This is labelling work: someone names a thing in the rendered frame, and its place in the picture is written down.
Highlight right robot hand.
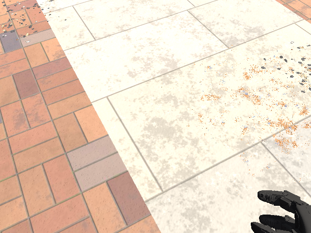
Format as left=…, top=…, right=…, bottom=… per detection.
left=251, top=190, right=311, bottom=233

